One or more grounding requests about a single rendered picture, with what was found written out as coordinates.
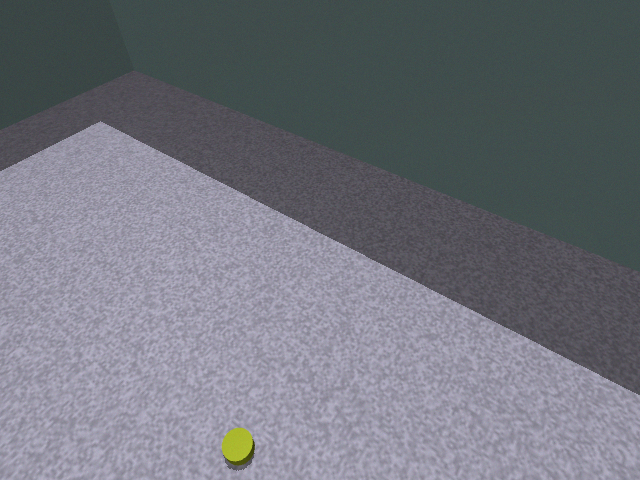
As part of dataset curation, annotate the tin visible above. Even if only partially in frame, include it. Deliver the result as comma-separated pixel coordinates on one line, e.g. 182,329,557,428
222,428,255,466

